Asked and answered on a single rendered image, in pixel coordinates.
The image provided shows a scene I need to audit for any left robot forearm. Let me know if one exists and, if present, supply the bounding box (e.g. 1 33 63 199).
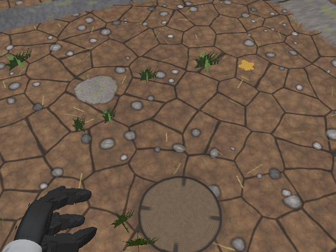
2 239 42 252

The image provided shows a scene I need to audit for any left robot hand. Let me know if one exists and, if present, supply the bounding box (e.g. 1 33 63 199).
14 186 97 252

